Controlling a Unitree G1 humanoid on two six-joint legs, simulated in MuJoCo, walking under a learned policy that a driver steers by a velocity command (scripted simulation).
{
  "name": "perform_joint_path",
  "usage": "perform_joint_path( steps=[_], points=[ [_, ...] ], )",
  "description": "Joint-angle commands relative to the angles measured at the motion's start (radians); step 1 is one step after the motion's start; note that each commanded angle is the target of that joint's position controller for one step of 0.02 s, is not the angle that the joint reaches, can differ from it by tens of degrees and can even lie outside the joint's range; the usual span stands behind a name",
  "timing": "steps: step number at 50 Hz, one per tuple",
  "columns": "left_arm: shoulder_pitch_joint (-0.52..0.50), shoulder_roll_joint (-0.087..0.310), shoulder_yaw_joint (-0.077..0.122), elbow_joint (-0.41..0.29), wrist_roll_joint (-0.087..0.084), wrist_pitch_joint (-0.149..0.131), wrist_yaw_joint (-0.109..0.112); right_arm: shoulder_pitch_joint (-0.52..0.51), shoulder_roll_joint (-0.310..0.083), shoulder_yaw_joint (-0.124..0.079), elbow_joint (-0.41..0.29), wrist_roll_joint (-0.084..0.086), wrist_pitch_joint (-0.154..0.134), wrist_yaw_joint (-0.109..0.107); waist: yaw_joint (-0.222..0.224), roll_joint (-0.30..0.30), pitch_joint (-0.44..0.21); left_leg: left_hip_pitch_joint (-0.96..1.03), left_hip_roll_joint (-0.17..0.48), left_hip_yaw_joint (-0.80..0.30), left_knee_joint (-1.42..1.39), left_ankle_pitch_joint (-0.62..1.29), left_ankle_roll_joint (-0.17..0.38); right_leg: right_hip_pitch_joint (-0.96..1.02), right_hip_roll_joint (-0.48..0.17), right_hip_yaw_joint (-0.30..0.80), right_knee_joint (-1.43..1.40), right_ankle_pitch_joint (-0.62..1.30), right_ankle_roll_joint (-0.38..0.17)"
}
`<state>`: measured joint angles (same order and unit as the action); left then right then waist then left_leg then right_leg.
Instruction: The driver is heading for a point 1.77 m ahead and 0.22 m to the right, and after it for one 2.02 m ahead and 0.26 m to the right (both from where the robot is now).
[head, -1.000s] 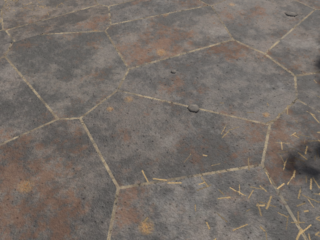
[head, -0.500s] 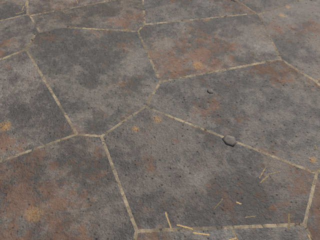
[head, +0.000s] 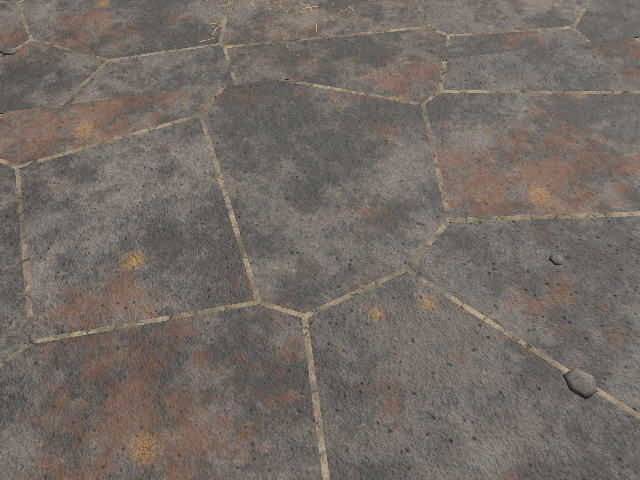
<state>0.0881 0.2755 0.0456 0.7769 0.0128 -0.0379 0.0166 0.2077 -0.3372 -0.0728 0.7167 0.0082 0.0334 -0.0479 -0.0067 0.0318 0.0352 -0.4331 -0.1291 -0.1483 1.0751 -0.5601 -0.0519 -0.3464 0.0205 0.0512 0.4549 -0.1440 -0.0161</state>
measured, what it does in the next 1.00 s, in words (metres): steps on the spot: left foot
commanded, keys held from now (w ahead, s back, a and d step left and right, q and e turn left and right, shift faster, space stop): no key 0.98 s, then w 0.02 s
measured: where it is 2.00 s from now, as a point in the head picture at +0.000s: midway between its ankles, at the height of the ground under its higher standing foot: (351, 461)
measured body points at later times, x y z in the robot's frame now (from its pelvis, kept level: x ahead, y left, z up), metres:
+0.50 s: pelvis +0.02 +0.03 +0.00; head +0.02 +0.04 +0.45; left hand +0.10 +0.31 -0.13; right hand +0.14 -0.21 -0.12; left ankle -0.01 +0.14 -0.74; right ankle +0.06 -0.11 -0.74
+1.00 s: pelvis +0.03 +0.03 +0.00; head +0.04 +0.04 +0.45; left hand +0.08 +0.30 -0.15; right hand +0.09 -0.22 -0.14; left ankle -0.01 +0.14 -0.74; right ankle +0.06 -0.11 -0.74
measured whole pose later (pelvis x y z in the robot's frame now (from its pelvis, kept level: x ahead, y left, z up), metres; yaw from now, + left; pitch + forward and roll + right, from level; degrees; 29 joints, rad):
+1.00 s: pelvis +0.03 +0.03 +0.00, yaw +1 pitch -2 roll +0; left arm 0.16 0.24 0.04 1.08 0.00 0.01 0.04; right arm 0.28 -0.23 -0.02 0.94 -0.01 -0.01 -0.02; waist 0.01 0.00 0.04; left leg -0.14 -0.03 -0.03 0.48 -0.32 0.02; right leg -0.23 -0.03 0.05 0.48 -0.22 0.05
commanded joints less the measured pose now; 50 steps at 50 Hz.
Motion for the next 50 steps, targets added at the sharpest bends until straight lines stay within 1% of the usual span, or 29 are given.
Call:
perform_joint_path(
  steps=[1, 2, 3, 5, 6, 8, 10, 11, 12, 13, 14, 15, 16, 17, 18, 19, 20, 22, 27, 33, 40, 49, 50],
  points=[
    [-0.013, 0.128, 0.023, -0.047, -0.001, 0.01, 0.001, 0.082, -0.084, -0.028, -0.034, 0.003, 0.017, -0.006, -0.018, -0.15, -0.113, -0.06, 0.06, 0.012, 0.09, 0.061, -0.041, 0.164, -0.241, 0.207, -0.116, 0.377, -0.202],
    [-0.014, 0.126, 0.022, -0.039, 0.0, 0.015, 0.002, 0.079, -0.06, -0.02, -0.038, 0.004, 0.015, -0.004, -0.019, -0.174, -0.112, -0.036, 0.065, 0.042, 0.024, 0.079, -0.043, 0.158, -0.218, 0.173, -0.127, 0.353, -0.2],
    [-0.012, 0.125, 0.021, -0.033, 0.0, 0.018, 0.004, 0.072, -0.043, -0.013, -0.041, 0.003, 0.012, -0.003, -0.014, -0.192, -0.117, -0.014, 0.077, 0.064, -0.055, 0.087, -0.046, 0.166, -0.21, 0.156, -0.13, 0.342, -0.202],
    [-0.007, 0.135, 0.024, -0.022, -0.004, 0.023, 0.007, 0.044, -0.024, 0.0, -0.045, -0.003, 0.007, 0.001, 0.004, -0.212, -0.133, 0.063, 0.107, 0.095, -0.211, 0.102, -0.043, 0.169, -0.213, 0.145, -0.131, 0.323, -0.206],
    [0.006, 0.147, 0.027, -0.015, -0.006, 0.026, 0.007, 0.029, -0.023, 0.003, -0.047, -0.003, 0.005, 0.004, 0.018, -0.22, -0.138, 0.093, 0.116, 0.105, -0.278, 0.122, -0.038, 0.175, -0.222, 0.154, -0.132, 0.308, -0.21],
    [0.031, 0.167, 0.031, -0.001, -0.011, 0.03, 0.005, 0.023, -0.04, 0.0, -0.041, 0.0, 0.003, 0.009, 0.032, -0.222, -0.138, 0.143, 0.119, 0.116, -0.395, 0.17, -0.025, 0.183, -0.237, 0.179, -0.127, 0.241, -0.213],
    [0.02, 0.163, 0.026, 0.006, -0.022, 0.033, 0.004, 0.062, -0.035, -0.001, -0.014, -0.002, 0.0, 0.015, 0.002, -0.202, -0.119, 0.244, 0.108, 0.142, -0.6, 0.312, 0.008, 0.137, -0.221, 0.171, -0.106, 0.148, -0.186],
    [0.046, 0.151, 0.021, 0.02, -0.026, 0.032, 0.002, 0.066, -0.04, -0.003, -0.008, -0.006, 0.0, 0.018, -0.005, -0.187, -0.104, 0.305, 0.104, 0.141, -0.7, 0.373, 0.036, 0.097, -0.201, 0.16, -0.096, 0.103, -0.152],
    [0.081, 0.133, 0.013, 0.031, -0.021, 0.023, -0.003, 0.061, -0.074, -0.007, -0.019, -0.018, 0.0, 0.015, 0.004, -0.14, -0.111, 0.388, 0.168, 0.067, -0.715, 0.45, 0.071, 0.026, -0.181, 0.143, -0.074, 0.029, -0.09],
    [0.1, 0.085, -0.001, 0.021, 0.007, 0.012, -0.013, 0.067, -0.139, -0.017, -0.031, -0.03, 0.005, 0.009, 0.038, 0.046, -0.14, 0.439, 0.32, -0.086, -0.711, 0.602, 0.132, -0.037, -0.096, 0.043, 0.055, -0.107, -0.022],
    [0.074, 0.052, -0.006, 0.014, 0.004, 0.007, -0.011, 0.018, -0.103, -0.004, -0.017, -0.041, -0.002, 0.023, 0.052, 0.18, -0.106, 0.227, 0.376, -0.129, -0.755, 0.453, 0.212, 0.042, -0.044, -0.024, 0.02, -0.214, 0.024],
    [0.046, 0.094, 0.001, 0.027, 0.009, 0.01, -0.006, -0.045, -0.034, 0.014, -0.039, -0.042, -0.017, 0.033, 0.044, 0.115, -0.052, 0.168, 0.311, -0.088, -0.778, 0.301, 0.19, 0.105, -0.051, -0.014, 0.019, -0.133, 0.048],
    [0.027, 0.089, 0.003, 0.034, 0.012, 0.011, -0.005, -0.032, -0.017, 0.018, -0.022, -0.046, -0.03, 0.036, 0.035, 0.111, -0.04, 0.16, 0.263, -0.052, -0.769, 0.23, 0.144, 0.122, -0.047, -0.015, 0.001, -0.059, 0.054],
    [0.038, 0.089, 0.004, 0.048, 0.009, 0.018, 0.002, -0.015, -0.036, 0.015, -0.012, -0.042, -0.04, 0.037, 0.032, 0.112, -0.023, 0.143, 0.235, -0.03, -0.766, 0.216, 0.118, 0.142, -0.053, -0.011, -0.001, -0.023, 0.057],
    [0.062, 0.106, 0.008, 0.059, 0.01, 0.023, 0.005, -0.009, -0.042, 0.014, -0.002, -0.037, -0.049, 0.038, 0.035, 0.109, -0.002, 0.125, 0.231, -0.029, -0.767, 0.215, 0.108, 0.147, -0.061, -0.001, -0.01, -0.001, 0.057],
    [0.07, 0.115, 0.01, 0.071, 0.004, 0.023, 0.006, 0.013, -0.036, 0.018, 0.005, -0.033, -0.052, 0.036, 0.033, 0.08, 0.01, 0.118, 0.216, -0.014, -0.763, 0.229, 0.097, 0.15, -0.064, 0.005, -0.012, -0.002, 0.049],
    [0.076, 0.108, 0.01, 0.082, -0.001, 0.022, 0.005, 0.027, -0.03, 0.02, 0.015, -0.032, -0.054, 0.034, 0.032, 0.061, 0.012, 0.13, 0.208, -0.005, -0.75, 0.24, 0.092, 0.149, -0.062, 0.004, -0.015, -0.001, 0.044],
    [0.078, 0.103, 0.01, 0.103, 0.0, 0.019, 0.005, 0.037, -0.029, 0.021, 0.024, -0.026, -0.056, 0.031, 0.026, 0.032, 0.007, 0.148, 0.203, 0.003, -0.733, 0.282, 0.095, 0.151, -0.063, 0.006, -0.017, 0.022, 0.045],
    [0.086, 0.1, 0.011, 0.152, -0.005, 0.02, 0.008, 0.049, -0.021, 0.022, 0.046, -0.021, -0.056, 0.029, 0.023, -0.017, -0.015, 0.18, 0.188, 0.024, -0.707, 0.383, 0.099, 0.174, -0.067, 0.01, -0.017, 0.072, 0.048],
    [0.088, 0.101, 0.013, 0.201, -0.01, 0.028, 0.017, 0.065, -0.012, 0.023, 0.085, -0.017, -0.056, 0.03, 0.023, -0.03, -0.031, 0.197, 0.171, 0.049, -0.692, 0.454, 0.093, 0.197, -0.069, 0.01, -0.008, 0.113, 0.042],
    [0.086, 0.097, 0.014, 0.244, -0.013, 0.038, 0.025, 0.086, -0.007, 0.026, 0.135, -0.016, -0.055, 0.027, 0.024, -0.024, -0.023, 0.198, 0.159, 0.069, -0.691, 0.465, 0.085, 0.201, -0.065, 0.008, -0.005, 0.116, 0.036],
    [0.087, 0.082, 0.013, 0.284, -0.013, 0.046, 0.03, 0.112, 0.0, 0.033, 0.196, -0.014, -0.056, 0.02, 0.022, -0.025, -0.004, 0.19, 0.151, 0.082, -0.699, 0.428, 0.077, 0.195, -0.059, 0.003, -0.013, 0.098, 0.033],
    [0.102, 0.068, 0.01, 0.295, -0.013, 0.047, 0.03, 0.13, 0.004, 0.034, 0.21, -0.014, -0.055, 0.019, 0.022, -0.016, -0.024, 0.197, 0.146, 0.084, -0.715, 0.321, 0.081, 0.201, -0.042, -0.016, -0.007, 0.008, 0.032]
  ],
)
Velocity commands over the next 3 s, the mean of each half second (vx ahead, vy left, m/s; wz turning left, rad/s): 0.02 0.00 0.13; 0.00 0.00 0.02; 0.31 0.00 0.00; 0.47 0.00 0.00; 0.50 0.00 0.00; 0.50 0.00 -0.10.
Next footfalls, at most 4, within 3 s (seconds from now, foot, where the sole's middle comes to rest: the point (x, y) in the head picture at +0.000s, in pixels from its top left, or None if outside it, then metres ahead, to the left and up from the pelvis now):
0.24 left None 0.03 0.14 -0.78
1.72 left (288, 466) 0.49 0.13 -0.78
2.28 right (392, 330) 0.80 -0.11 -0.78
2.82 left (293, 230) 1.11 0.13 -0.78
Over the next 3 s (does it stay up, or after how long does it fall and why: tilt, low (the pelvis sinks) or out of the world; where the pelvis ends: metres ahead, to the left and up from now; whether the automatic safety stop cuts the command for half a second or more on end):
stays up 1.03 0.04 0.00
